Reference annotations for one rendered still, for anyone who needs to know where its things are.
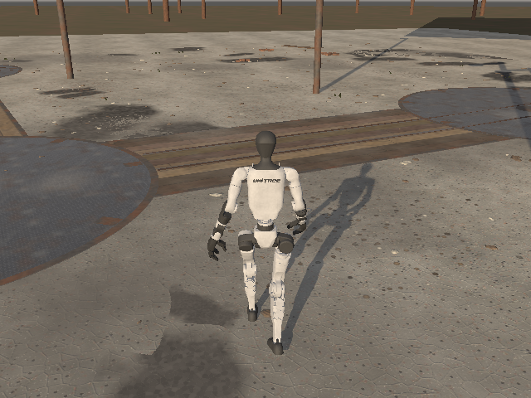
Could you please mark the right robot shin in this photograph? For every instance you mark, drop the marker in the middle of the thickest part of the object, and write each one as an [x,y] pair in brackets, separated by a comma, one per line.
[277,309]

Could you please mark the robot left upper arm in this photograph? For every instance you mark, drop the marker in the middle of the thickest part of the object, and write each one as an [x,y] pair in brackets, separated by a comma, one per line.
[235,188]

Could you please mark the left robot forearm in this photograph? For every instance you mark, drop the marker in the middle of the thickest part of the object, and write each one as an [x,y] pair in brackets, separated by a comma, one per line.
[221,224]

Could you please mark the right robot forearm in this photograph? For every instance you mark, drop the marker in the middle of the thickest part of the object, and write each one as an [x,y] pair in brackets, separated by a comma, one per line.
[301,215]

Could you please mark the robot right upper arm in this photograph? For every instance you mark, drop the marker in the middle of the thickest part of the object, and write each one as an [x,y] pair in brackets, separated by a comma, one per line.
[295,188]

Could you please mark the left robot hand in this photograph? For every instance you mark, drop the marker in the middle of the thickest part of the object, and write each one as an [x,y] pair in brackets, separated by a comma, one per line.
[211,247]

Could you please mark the right robot hand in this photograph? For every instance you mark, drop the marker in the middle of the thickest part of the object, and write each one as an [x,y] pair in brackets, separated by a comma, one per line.
[295,223]

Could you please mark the humanoid robot head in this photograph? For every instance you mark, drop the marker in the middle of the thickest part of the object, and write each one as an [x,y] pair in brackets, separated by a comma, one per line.
[265,144]

